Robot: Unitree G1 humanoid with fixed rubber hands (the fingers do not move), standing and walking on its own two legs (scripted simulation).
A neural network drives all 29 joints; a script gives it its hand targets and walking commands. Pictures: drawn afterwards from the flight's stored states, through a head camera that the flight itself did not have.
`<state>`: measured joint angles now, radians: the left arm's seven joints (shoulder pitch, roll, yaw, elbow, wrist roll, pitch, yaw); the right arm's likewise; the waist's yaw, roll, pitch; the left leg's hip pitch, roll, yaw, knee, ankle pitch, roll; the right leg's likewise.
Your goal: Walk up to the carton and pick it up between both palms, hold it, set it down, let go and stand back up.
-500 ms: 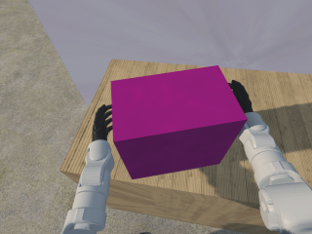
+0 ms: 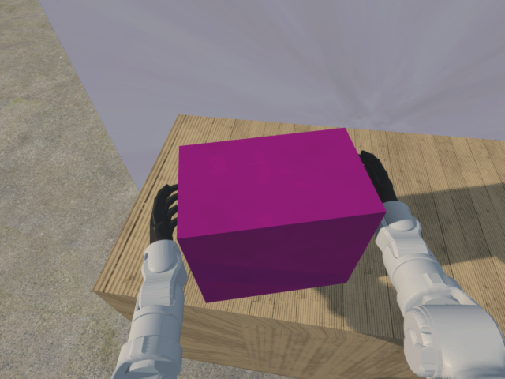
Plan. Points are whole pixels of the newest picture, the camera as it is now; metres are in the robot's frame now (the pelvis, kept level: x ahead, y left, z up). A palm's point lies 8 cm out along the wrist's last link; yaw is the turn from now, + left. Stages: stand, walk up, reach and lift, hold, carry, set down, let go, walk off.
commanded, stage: reach and lift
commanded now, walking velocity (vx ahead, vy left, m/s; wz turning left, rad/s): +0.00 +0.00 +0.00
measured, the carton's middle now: (270, 221) +0.38 +0.06 +0.02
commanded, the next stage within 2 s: none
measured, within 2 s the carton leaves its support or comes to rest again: leaves its support in 0.60 s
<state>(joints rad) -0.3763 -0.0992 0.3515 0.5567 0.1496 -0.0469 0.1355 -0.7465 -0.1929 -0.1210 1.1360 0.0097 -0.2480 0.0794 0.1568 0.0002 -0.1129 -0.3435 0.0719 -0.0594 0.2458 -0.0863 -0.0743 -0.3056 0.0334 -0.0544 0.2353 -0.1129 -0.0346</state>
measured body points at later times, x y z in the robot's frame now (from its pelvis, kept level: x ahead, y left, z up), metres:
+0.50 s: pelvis +0.00 +0.00 +0.00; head +0.04 +0.00 +0.45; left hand +0.32 +0.23 +0.03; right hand +0.44 -0.12 +0.07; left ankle +0.01 +0.16 -0.75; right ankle -0.01 -0.10 -0.75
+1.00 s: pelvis -0.04 +0.00 +0.00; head -0.03 +0.05 +0.45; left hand +0.33 +0.23 +0.05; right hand +0.39 -0.13 +0.12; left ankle +0.01 +0.16 -0.75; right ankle -0.01 -0.10 -0.75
